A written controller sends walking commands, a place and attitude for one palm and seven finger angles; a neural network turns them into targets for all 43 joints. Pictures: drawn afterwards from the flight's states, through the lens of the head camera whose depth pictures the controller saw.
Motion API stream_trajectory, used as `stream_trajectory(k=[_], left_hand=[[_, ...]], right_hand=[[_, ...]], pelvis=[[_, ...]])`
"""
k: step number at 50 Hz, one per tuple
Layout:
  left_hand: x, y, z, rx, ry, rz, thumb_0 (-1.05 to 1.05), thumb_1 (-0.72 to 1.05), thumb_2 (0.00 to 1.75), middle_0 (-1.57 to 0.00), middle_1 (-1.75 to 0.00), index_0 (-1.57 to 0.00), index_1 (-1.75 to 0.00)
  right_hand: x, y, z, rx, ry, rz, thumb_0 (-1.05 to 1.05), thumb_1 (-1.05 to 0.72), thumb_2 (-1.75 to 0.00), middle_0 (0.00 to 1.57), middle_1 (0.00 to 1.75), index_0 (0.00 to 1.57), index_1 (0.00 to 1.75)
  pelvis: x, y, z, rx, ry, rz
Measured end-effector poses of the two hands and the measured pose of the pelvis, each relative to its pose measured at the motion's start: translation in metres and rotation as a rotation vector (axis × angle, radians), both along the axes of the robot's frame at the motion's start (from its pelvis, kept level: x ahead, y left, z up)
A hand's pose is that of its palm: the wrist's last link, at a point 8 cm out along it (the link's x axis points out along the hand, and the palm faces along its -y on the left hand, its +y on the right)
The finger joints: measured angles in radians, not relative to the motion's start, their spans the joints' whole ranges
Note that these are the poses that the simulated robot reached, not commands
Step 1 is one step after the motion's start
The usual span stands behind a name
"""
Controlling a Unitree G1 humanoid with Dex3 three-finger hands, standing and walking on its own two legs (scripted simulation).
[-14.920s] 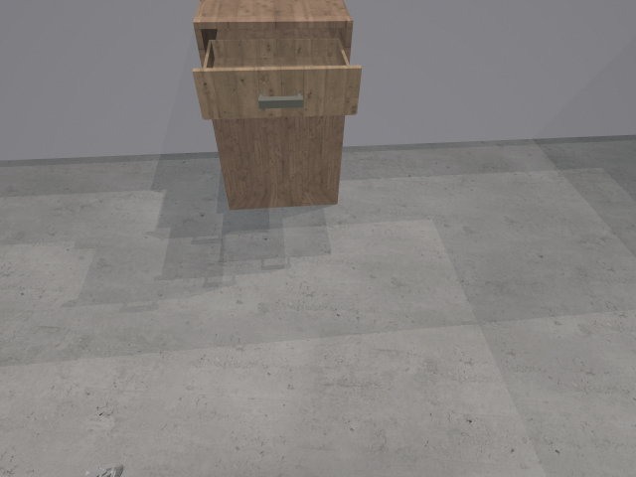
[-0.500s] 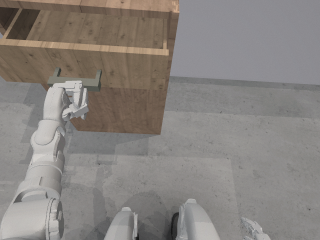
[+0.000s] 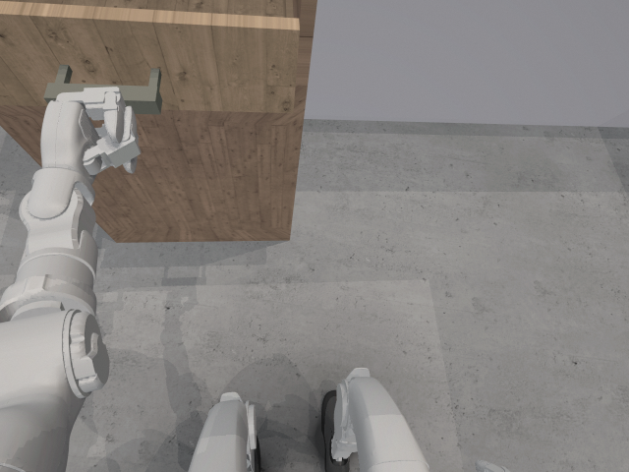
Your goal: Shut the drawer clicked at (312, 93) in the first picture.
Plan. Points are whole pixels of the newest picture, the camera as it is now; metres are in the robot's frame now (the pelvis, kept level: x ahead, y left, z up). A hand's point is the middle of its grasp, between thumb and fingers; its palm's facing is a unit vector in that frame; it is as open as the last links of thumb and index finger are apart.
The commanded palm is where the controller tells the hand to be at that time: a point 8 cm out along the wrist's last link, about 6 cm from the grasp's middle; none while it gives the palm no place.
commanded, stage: push the drawer shut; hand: left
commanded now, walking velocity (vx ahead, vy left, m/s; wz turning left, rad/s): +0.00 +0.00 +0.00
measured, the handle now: (108, 86) +0.58 +0.22 +0.05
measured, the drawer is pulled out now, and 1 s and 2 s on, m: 0.06 0.00 0.00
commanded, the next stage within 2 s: pull the fist back off the drawer in 0.82 s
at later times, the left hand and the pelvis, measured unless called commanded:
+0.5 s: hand (133, 97) +0.57 +0.19 +0.05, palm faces -0.04 -1.00 -0.03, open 3.1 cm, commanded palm +0.57 +0.22 +0.05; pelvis +0.01 +0.01 +0.00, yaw -2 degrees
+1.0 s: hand (123, 91) +0.57 +0.20 +0.05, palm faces -0.03 -1.00 -0.05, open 3.3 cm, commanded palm +0.60 +0.20 +0.05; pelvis -0.01 +0.01 -0.02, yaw -1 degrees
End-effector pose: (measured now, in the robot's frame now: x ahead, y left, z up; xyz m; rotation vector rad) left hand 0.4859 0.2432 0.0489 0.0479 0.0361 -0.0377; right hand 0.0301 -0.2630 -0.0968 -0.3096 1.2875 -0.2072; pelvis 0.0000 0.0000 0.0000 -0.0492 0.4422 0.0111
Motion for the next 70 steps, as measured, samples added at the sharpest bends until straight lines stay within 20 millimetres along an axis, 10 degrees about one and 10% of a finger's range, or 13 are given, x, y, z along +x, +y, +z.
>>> stream_trajectory(k=[26, 70], left_hand=[[0.063, 0.002, 0.002, -0.013, 0.013, -0.001, 0.01, 0.71, 0.90, -1.40, -1.60, -1.40, -1.60], [0.062, 0.001, 0.004, -0.006, 0.026, 0.015, 0.02, 0.68, 0.92, -1.40, -1.60, -1.40, -1.60]], right_hand=[[-0.037, 0.019, 0.004, 0.005, 0.154, -0.072, 0.00, -0.91, -0.89, 0.20, 0.30, 0.21, 0.29], [-0.074, 0.024, 0.003, 0.012, 0.195, -0.067, 0.00, -0.91, -0.89, 0.20, 0.30, 0.21, 0.29]], pelvis=[[0.010, 0.010, -0.004, -0.030, 0.068, -0.013], [-0.011, 0.008, -0.014, -0.041, 0.084, 0.001]])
